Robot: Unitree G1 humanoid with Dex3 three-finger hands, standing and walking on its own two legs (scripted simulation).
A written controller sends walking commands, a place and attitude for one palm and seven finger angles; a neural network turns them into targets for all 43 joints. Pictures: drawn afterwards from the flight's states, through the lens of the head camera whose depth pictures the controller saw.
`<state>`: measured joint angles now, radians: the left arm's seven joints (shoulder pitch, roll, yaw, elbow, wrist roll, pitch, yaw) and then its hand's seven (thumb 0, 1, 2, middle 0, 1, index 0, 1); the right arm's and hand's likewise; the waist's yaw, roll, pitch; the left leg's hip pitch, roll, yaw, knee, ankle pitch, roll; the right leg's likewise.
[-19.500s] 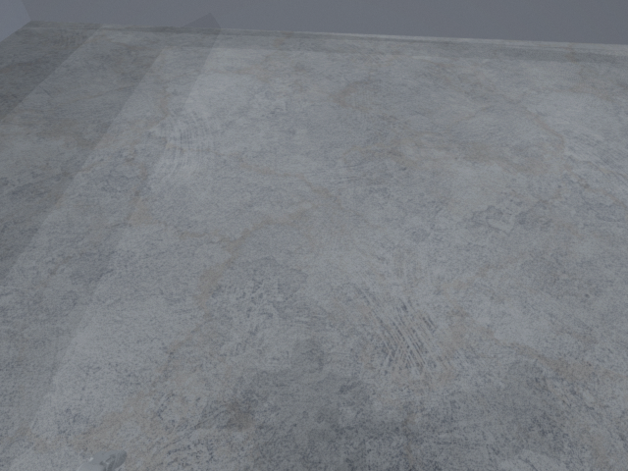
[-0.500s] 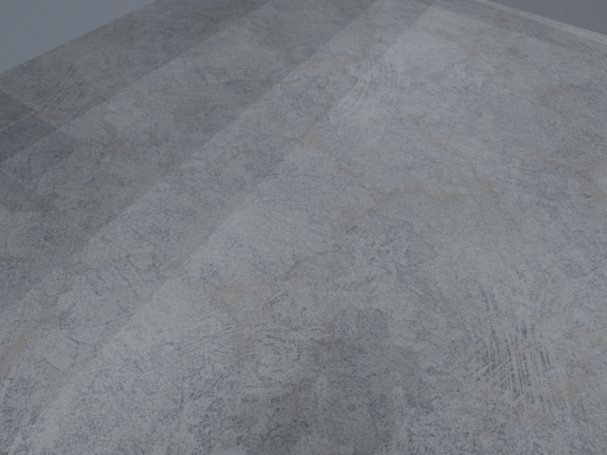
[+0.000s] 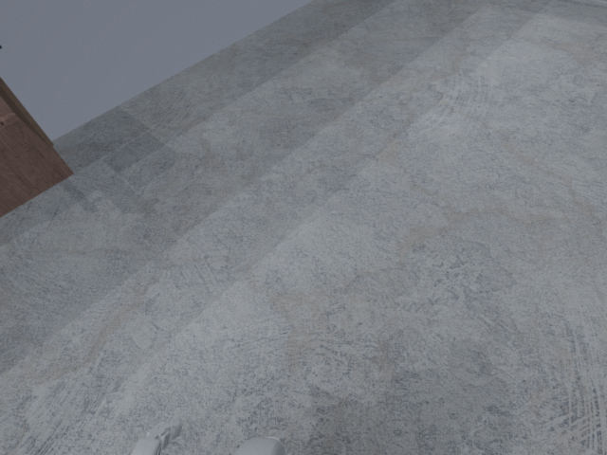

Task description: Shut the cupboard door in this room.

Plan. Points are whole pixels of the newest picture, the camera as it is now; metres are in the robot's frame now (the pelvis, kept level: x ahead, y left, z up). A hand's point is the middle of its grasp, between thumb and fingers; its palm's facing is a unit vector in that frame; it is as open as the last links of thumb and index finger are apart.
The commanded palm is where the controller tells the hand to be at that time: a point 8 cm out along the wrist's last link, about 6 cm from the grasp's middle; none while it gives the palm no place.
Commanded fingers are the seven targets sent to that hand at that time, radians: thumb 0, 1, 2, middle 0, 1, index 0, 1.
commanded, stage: turn or walk to find it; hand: left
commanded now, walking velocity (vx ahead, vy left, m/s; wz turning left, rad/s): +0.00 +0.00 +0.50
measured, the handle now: out of the picture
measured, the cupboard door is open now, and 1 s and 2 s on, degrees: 90 90 90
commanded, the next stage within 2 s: none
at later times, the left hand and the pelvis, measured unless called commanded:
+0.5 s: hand out of the picture -0.07 +0.21 -0.17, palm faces +0.34 -0.91 -0.24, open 7.4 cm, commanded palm none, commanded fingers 0.00 0.90 0.90 -0.20 -0.30 -0.20 -0.30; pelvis -0.01 +0.01 +0.00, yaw +16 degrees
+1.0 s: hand (136, 412) +0.21 +0.31 -0.16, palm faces +0.36 -0.91 -0.21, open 7.4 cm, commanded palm none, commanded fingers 0.00 0.90 0.90 -0.20 -0.30 -0.20 -0.30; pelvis +0.16 +0.08 -0.02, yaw +27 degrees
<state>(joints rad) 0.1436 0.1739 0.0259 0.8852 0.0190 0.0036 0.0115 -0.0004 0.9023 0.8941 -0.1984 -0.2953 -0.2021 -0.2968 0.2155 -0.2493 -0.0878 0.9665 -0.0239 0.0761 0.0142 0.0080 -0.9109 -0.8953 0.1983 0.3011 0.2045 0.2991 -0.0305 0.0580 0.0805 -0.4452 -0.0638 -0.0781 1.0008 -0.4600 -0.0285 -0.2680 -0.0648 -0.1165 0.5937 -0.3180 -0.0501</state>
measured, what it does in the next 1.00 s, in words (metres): walks ahead, turning left: left foot, then right foot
